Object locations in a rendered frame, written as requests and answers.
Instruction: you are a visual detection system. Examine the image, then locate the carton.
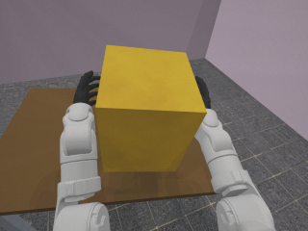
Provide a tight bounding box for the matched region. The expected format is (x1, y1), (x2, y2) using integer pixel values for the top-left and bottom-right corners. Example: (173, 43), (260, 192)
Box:
(95, 44), (207, 172)

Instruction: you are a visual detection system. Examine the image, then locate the table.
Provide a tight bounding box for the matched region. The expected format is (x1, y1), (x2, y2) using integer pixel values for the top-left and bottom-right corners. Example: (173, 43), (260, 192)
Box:
(0, 88), (218, 231)

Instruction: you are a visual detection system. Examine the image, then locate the left robot upper arm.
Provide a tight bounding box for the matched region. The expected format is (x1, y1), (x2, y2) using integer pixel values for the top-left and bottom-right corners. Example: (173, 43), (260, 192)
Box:
(53, 202), (111, 231)

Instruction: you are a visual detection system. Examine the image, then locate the robot left forearm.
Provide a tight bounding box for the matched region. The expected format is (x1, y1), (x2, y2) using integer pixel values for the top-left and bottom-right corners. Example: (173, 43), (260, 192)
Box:
(53, 102), (101, 231)

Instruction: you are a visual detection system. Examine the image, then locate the right robot upper arm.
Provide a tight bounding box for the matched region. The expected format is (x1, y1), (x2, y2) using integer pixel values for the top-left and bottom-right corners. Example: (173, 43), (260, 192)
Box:
(216, 193), (287, 231)

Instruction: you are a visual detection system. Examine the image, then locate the right robot hand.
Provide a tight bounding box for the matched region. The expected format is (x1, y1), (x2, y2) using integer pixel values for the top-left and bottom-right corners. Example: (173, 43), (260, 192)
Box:
(194, 75), (211, 109)

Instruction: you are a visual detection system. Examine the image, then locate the left robot hand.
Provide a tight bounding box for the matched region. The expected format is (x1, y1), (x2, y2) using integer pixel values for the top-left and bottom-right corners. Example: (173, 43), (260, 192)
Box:
(72, 70), (101, 106)

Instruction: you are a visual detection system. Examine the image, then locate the robot right forearm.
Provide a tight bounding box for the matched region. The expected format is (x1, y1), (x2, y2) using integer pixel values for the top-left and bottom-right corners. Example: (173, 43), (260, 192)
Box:
(194, 108), (275, 228)

